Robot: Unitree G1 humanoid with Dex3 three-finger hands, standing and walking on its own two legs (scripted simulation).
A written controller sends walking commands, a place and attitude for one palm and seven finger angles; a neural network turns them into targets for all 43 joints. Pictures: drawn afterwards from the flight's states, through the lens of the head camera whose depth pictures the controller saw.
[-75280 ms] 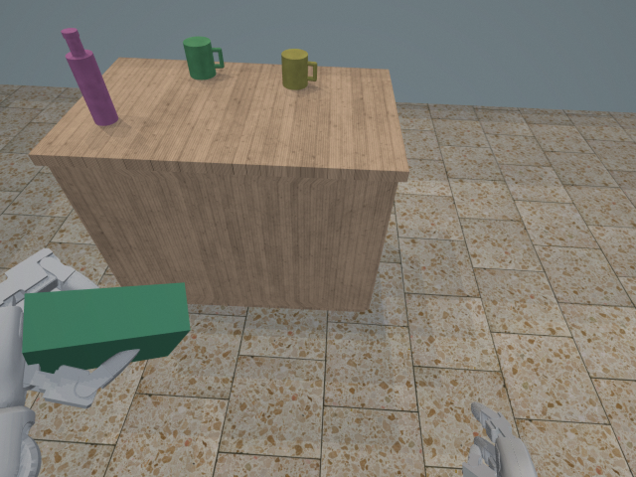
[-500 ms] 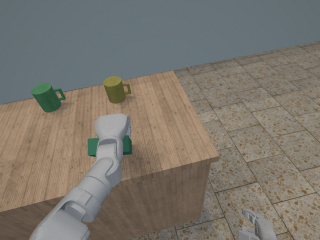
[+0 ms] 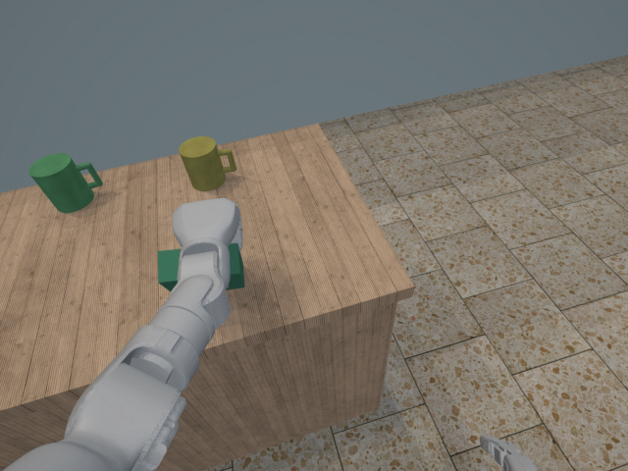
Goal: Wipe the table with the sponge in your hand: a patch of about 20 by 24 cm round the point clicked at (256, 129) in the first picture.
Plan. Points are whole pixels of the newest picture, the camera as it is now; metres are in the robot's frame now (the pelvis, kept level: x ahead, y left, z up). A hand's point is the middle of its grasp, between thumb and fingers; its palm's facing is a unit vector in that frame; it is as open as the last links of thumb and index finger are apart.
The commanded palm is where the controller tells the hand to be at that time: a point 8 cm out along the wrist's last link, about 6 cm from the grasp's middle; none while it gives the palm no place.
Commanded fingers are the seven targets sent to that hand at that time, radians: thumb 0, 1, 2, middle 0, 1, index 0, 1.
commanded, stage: wipe forward along the third lane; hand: left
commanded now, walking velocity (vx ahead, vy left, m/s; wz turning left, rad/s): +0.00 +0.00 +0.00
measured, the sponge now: (207, 275) +0.40 +0.21 +0.00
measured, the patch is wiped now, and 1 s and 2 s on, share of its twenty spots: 0.90 0.90 0.95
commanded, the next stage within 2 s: wipe back along the third lane in 1.18 s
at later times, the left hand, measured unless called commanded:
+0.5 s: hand (214, 228) +0.44 +0.19 +0.07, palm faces -0.08 +0.05 -1.00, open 9.0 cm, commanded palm +0.44 +0.19 +0.10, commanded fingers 0.00 0.10 1.30 -1.20 -1.60 -1.20 -1.60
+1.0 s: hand (211, 202) +0.50 +0.21 +0.07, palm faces -0.12 +0.04 -0.99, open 9.1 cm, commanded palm +0.50 +0.21 +0.10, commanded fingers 0.00 0.10 1.30 -1.20 -1.60 -1.20 -1.60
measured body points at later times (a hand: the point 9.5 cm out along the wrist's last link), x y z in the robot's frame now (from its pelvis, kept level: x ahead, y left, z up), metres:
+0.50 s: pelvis -0.03 -0.01 -0.01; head +0.01 -0.04 +0.44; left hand +0.44 +0.18 +0.12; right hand +0.05 -0.28 -0.16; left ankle +0.04 +0.18 -0.72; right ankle -0.01 -0.14 -0.72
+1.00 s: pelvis -0.01 -0.01 -0.02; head +0.07 -0.03 +0.42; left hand +0.50 +0.20 +0.12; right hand +0.01 -0.28 -0.16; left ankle +0.04 +0.18 -0.72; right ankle -0.01 -0.14 -0.72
